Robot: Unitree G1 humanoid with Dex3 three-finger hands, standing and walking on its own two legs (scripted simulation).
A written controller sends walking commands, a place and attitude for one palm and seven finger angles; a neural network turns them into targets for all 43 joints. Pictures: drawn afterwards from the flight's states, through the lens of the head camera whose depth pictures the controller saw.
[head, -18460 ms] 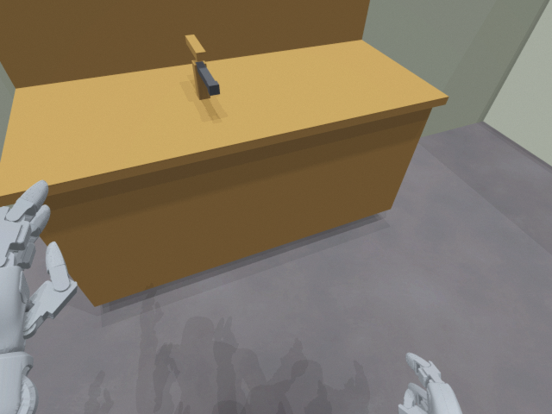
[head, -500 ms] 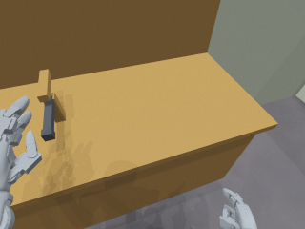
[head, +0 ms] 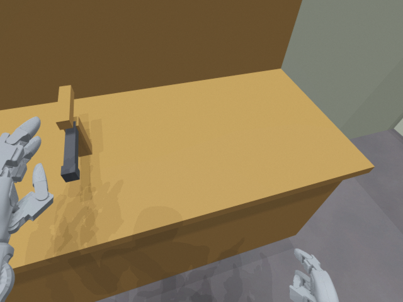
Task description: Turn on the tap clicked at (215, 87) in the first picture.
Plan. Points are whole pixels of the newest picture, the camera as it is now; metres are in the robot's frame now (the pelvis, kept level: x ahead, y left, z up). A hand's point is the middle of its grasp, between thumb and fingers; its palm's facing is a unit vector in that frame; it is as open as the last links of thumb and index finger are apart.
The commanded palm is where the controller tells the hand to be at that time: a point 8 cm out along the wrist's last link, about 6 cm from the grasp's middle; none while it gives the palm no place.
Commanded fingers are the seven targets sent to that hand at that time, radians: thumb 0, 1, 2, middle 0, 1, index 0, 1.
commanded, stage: come to a stop and stand still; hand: left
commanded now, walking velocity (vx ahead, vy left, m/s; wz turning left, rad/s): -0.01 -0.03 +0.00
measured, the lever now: (70, 172) +0.35 +0.32 +0.03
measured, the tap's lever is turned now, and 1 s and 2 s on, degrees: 0 0 0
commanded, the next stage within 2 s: look again from close up in 1.06 s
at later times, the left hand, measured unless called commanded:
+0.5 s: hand out of the picture +0.20 +0.32 +0.17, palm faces +0.44 -0.84 -0.32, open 7.4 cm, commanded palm +0.14 +0.34 +0.18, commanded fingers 0.00 0.90 0.90 -0.20 -0.30 -0.20 -0.30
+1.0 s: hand out of the picture +0.21 +0.33 +0.17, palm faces +0.35 -0.86 -0.36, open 7.4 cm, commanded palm +0.15 +0.37 +0.18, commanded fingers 0.00 0.90 0.90 -0.20 -0.30 -0.20 -0.30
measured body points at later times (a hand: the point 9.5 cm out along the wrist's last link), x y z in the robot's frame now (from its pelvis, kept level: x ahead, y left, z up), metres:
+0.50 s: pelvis -0.03 +0.06 +0.00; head -0.02 +0.08 +0.45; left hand +0.17 +0.37 +0.19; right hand +0.13 -0.16 -0.07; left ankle +0.02 +0.14 -0.74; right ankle -0.01 -0.05 -0.74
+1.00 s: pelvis -0.01 +0.09 +0.01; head +0.01 +0.12 +0.45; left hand +0.19 +0.38 +0.18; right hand +0.17 -0.13 -0.06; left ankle +0.02 +0.14 -0.74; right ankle -0.01 -0.05 -0.74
